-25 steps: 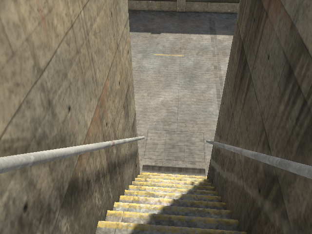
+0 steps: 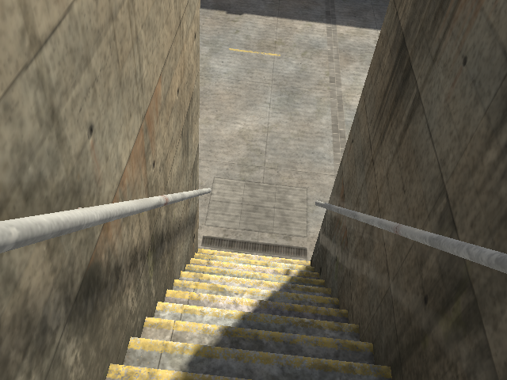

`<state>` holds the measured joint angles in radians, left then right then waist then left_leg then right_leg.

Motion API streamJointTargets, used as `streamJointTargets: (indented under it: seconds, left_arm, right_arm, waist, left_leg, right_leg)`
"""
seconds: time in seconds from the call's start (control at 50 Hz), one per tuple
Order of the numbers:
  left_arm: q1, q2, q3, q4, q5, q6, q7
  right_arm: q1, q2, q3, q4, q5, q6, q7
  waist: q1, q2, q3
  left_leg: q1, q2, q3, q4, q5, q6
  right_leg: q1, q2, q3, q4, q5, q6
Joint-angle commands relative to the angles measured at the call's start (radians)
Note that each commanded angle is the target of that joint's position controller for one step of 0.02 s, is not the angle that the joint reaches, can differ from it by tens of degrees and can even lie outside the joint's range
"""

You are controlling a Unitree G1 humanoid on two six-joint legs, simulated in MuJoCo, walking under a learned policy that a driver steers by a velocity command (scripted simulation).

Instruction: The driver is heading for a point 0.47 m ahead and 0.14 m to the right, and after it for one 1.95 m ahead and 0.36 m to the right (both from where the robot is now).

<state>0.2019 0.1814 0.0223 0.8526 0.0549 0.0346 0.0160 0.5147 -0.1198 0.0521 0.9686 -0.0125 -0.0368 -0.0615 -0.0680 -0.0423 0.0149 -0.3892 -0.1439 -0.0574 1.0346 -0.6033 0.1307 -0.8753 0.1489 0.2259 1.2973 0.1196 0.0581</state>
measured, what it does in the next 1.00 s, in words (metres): goes down, turning right: right foot 0.23 m lower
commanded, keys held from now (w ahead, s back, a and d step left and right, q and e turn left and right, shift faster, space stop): w+e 0.28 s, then e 0.40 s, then q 0.32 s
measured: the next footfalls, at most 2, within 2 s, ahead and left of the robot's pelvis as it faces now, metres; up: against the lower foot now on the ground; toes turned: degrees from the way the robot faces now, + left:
right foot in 0.38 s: +0.22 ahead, -0.15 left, -0.23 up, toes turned -10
left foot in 1.18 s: +0.46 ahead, +0.03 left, -0.46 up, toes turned -16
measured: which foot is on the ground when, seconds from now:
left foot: down 0.00-0.38, up 0.40-1.00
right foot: up 0.00-0.36, down 0.38-1.00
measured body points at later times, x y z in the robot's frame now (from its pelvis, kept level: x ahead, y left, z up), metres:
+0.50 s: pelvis +0.16 -0.07 -0.17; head +0.17 -0.10 +0.27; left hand +0.29 +0.16 -0.30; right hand +0.15 -0.32 -0.32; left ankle +0.16 +0.07 -0.62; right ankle +0.19 -0.14 -0.90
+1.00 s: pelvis +0.26 -0.07 -0.27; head +0.22 -0.09 +0.18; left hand +0.38 +0.12 -0.40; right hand +0.28 -0.34 -0.40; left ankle +0.44 +0.05 -0.99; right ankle +0.19 -0.14 -0.90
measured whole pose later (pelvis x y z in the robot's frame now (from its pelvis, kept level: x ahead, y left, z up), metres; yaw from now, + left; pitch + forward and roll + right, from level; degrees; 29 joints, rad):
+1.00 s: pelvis +0.26 -0.07 -0.27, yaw -20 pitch -3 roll -1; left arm 0.33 0.13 -0.07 0.86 0.03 0.00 0.05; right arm 0.26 -0.26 -0.05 0.79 0.03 0.03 0.01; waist 0.05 0.09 -0.03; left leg -0.37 0.02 -0.21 0.44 0.39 -0.02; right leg -0.44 0.18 0.07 1.23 -0.74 -0.09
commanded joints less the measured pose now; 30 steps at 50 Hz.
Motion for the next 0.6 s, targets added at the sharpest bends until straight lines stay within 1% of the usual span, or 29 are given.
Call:
streamJointTargets:
  seconds: [0.02,0.04,0.06,0.1,0.12,0.14,0.16,0.18,0.2,0.22,0.24,0.26,0.28,0.3,0.32,0.34,0.36,0.38,0.4,0.42,0.44,0.46,0.48,0.5,0.52,0.54,0.56,0.58,0.6]
  left_arm:
    - [-0.072,0.065,0.03,-0.064,-0.011,-0.002,-0.014]
    - [-0.074,0.06,0.031,-0.073,-0.006,0.005,-0.018]
    - [-0.072,0.054,0.029,-0.082,-0.01,0.007,-0.019]
    - [-0.094,0.06,0.031,-0.095,0.007,-0.013,-0.017]
    - [-0.124,0.079,0.039,-0.097,0.006,-0.033,-0.017]
    - [-0.143,0.095,0.041,-0.105,0.0,-0.048,-0.016]
    - [-0.164,0.088,0.033,-0.107,-0.011,-0.065,-0.021]
    - [-0.238,0.075,0.023,-0.143,-0.031,-0.073,-0.017]
    - [-0.212,0.073,0.025,-0.13,-0.032,-0.072,-0.023]
    - [-0.177,0.056,0.019,-0.116,-0.046,-0.069,-0.022]
    - [-0.122,0.078,0.022,-0.104,-0.042,-0.069,-0.019]
    - [-0.114,0.098,0.026,-0.102,-0.04,-0.063,-0.013]
    - [-0.153,0.121,0.036,-0.117,-0.068,-0.063,-0.017]
    - [-0.109,0.115,0.036,-0.098,-0.076,-0.067,-0.029]
    - [0.047,0.11,0.044,-0.039,-0.058,-0.056,-0.034]
    - [0.096,0.147,0.052,-0.023,-0.098,-0.05,-0.034]
    - [0.261,0.11,0.048,0.05,-0.062,-0.049,-0.022]
    - [0.383,0.117,0.055,0.076,-0.046,-0.027,-0.02]
    - [0.383,0.138,0.045,0.067,-0.062,-0.028,-0.037]
    - [0.33,0.17,0.035,0.03,-0.085,-0.017,-0.031]
    - [0.319,0.191,0.052,0.004,-0.085,-0.027,-0.019]
    - [0.242,0.201,0.052,-0.013,-0.084,-0.033,-0.002]
    - [0.173,0.215,0.044,-0.039,-0.059,-0.035,0.019]
    - [0.19,0.167,0.018,-0.018,-0.069,-0.036,0.026]
    - [0.182,0.148,0.005,-0.026,-0.065,-0.046,0.022]
    - [0.178,0.075,-0.035,-0.03,-0.082,-0.045,0.04]
    - [0.171,0.075,-0.044,-0.02,-0.085,-0.044,0.054]
    - [0.155,0.123,-0.034,-0.032,-0.077,-0.039,0.06]
    - [0.175,0.162,-0.025,-0.04,-0.068,-0.023,0.056]
  right_arm:
    - [0.059,-0.148,-0.032,-0.018,0.025,0.006,-0.021]
    - [0.038,-0.149,-0.034,-0.015,0.026,0.0,-0.015]
    - [0.039,-0.144,-0.034,-0.012,0.021,0.004,-0.015]
    - [0.072,-0.135,-0.036,0.004,0.011,-0.007,-0.01]
    - [0.098,-0.159,-0.044,0.02,-0.001,-0.01,-0.007]
    - [0.07,-0.164,-0.05,0.01,-0.01,-0.017,-0.005]
    - [0.047,-0.161,-0.05,0.002,-0.014,-0.022,-0.004]
    - [0.025,-0.157,-0.056,-0.003,-0.025,-0.035,0.009]
    - [0.033,-0.144,-0.052,0.006,-0.017,-0.046,0.015]
    - [0.001,-0.176,-0.058,0.007,-0.036,-0.042,0.016]
    - [-0.014,-0.192,-0.064,0.005,-0.037,-0.043,0.021]
    - [-0.026,-0.208,-0.068,0.008,-0.041,-0.042,0.021]
    - [-0.045,-0.197,-0.068,-0.021,-0.058,-0.022,0.018]
    - [-0.048,-0.183,-0.069,-0.021,-0.052,-0.011,0.011]
    - [-0.092,-0.189,-0.072,-0.005,-0.028,-0.013,0.011]
    - [-0.022,-0.191,-0.078,-0.019,-0.064,0.009,-0.005]
    - [-0.03,-0.198,-0.083,0.003,-0.057,0.02,-0.007]
    - [-0.116,-0.22,-0.099,-0.043,-0.061,0.028,0.011]
    - [-0.175,-0.145,-0.089,-0.12,-0.077,0.03,0.02]
    - [-0.133,-0.151,-0.075,-0.206,-0.051,0.02,0.029]
    - [-0.222,-0.176,-0.071,-0.242,-0.039,0.014,0.02]
    - [-0.164,-0.136,-0.061,-0.214,-0.048,0.033,0.0]
    - [-0.173,-0.129,-0.051,-0.223,-0.045,0.034,-0.008]
    - [-0.207,-0.151,-0.061,-0.203,-0.054,0.044,-0.005]
    - [-0.261,-0.169,-0.068,-0.206,-0.061,0.061,-0.005]
    - [-0.364,-0.138,-0.05,-0.271,-0.032,0.076,0.005]
    - [-0.382,-0.095,-0.036,-0.297,-0.039,0.089,0.011]
    - [-0.383,-0.094,-0.033,-0.295,-0.032,0.089,0.008]
    - [-0.342,-0.109,-0.039,-0.287,-0.043,0.09,0.009]
  waist:
    - [0.02,0.114,0.071]
    - [0.029,0.12,0.104]
    - [0.026,0.127,0.133]
    - [-0.003,0.114,0.151]
    - [-0.029,0.109,0.164]
    - [-0.033,0.1,0.183]
    - [-0.043,0.109,0.17]
    - [-0.064,0.135,0.156]
    - [-0.063,0.157,0.141]
    - [-0.049,0.181,0.106]
    - [-0.025,0.185,0.065]
    - [-0.027,0.205,0.038]
    - [-0.036,0.138,0.09]
    - [-0.037,0.106,0.088]
    - [0.039,0.156,-0.01]
    - [0.042,0.037,0.053]
    - [0.111,-0.032,-0.012]
    - [0.206,-0.13,-0.04]
    - [0.156,-0.162,-0.028]
    - [0.104,-0.164,-0.12]
    - [0.152,-0.063,-0.16]
    - [0.08,-0.061,-0.184]
    - [0.049,-0.106,-0.209]
    - [0.034,-0.031,-0.168]
    - [0.037,0.008,-0.122]
    - [0.027,0.05,-0.068]
    - [0.022,0.057,-0.076]
    - [0.037,0.046,-0.104]
    - [0.038,0.002,-0.114]
  left_leg:
    - [0.097,0.235,-0.371,-0.211,0.217,-0.013]
    - [0.022,0.241,-0.364,-0.218,0.24,-0.005]
    - [0.005,0.246,-0.363,-0.204,0.235,-0.004]
    - [-0.012,0.234,-0.331,-0.194,0.266,-0.002]
    - [-0.027,0.243,-0.338,-0.171,0.212,-0.003]
    - [-0.056,0.231,-0.296,-0.153,0.26,-0.01]
    - [-0.075,0.228,-0.271,-0.142,0.271,-0.002]
    - [-0.079,0.225,-0.241,-0.141,0.256,0.007]
    - [-0.086,0.238,-0.253,-0.093,0.26,0.013]
    - [0.006,0.258,-0.281,-0.046,0.251,0.051]
    - [0.068,0.29,-0.282,0.019,0.336,0.066]
    - [0.132,0.303,-0.302,0.05,0.411,0.08]
    - [0.127,0.307,-0.242,0.046,0.475,0.078]
    - [0.035,0.313,-0.206,0.102,0.565,0.071]
    - [-0.11,0.302,-0.186,0.228,0.628,0.06]
    - [0.052,0.261,-0.092,0.359,0.596,0.051]
    - [-0.002,0.213,0.048,0.64,0.676,0.009]
    - [-0.309,0.091,0.156,1.042,0.159,-0.011]
    - [-0.751,0.055,0.216,1.26,-0.253,-0.041]
    - [-0.903,0.103,0.145,1.198,-0.261,-0.076]
    - [-0.888,0.128,0.037,1.126,-0.151,-0.106]
    - [-0.859,0.143,0.035,1.147,-0.045,-0.127]
    - [-0.826,0.141,0.028,1.006,0.142,-0.153]
    - [-0.786,0.146,0.001,0.931,0.266,-0.178]
    - [-0.756,0.12,0.026,0.94,0.305,-0.191]
    - [-0.718,0.115,0.035,0.707,0.475,-0.235]
    - [-0.645,0.099,0.043,0.601,0.548,-0.26]
    - [-0.622,0.084,0.044,0.592,0.62,-0.261]
    - [-0.617,0.084,0.033,0.625,0.586,-0.262]
  right_leg:
    - [-0.142,0.017,0.057,-0.114,0.146,0.003]
    - [-0.093,0.001,0.049,-0.16,0.168,-0.002]
    - [-0.087,-0.007,0.05,-0.184,0.175,-0.01]
    - [-0.028,-0.01,0.027,-0.286,0.226,-0.023]
    - [-0.011,-0.017,0.044,-0.355,0.239,-0.042]
    - [0.042,-0.012,0.012,-0.45,0.281,-0.052]
    - [0.114,-0.017,-0.032,-0.494,0.338,-0.06]
    - [0.167,-0.027,-0.073,-0.579,0.378,-0.076]
    - [0.204,-0.055,-0.063,-0.551,0.428,-0.093]
    - [0.152,-0.085,-0.037,-0.596,0.378,-0.102]
    - [0.145,-0.118,-0.053,-0.605,0.371,-0.129]
    - [0.113,-0.126,-0.066,-0.622,0.284,-0.135]
    - [0.126,-0.14,-0.162,-0.811,0.084,-0.144]
    - [0.301,-0.166,-0.232,-0.813,0.136,-0.143]
    - [0.583,-0.173,-0.224,-0.64,0.259,-0.15]
    - [0.496,-0.189,-0.15,-1.088,-0.07,-0.188]
    - [0.762,-0.166,-0.273,-1.187,0.255,-0.179]
    - [1.044,-0.229,-0.183,-1.138,0.322,-0.252]
    - [1.261,-0.308,-0.098,-0.72,0.776,-0.232]
    - [1.345,-0.391,0.032,-0.546,1.088,-0.311]
    - [1.212,-0.461,0.136,-0.667,0.799,-0.443]
    - [1.06,-0.457,0.176,-0.697,0.527,-0.499]
    - [0.913,-0.438,0.223,-0.748,0.194,-0.52]
    - [0.786,-0.377,0.2,-0.729,0.19,-0.458]
    - [0.69,-0.34,0.195,-0.691,0.367,-0.417]
    - [0.55,-0.298,0.154,-0.691,0.337,-0.357]
    - [0.508,-0.254,0.182,-0.668,0.363,-0.314]
    - [0.532,-0.237,0.184,-0.642,0.391,-0.259]
    - [0.561,-0.24,0.243,-0.633,0.427,-0.244]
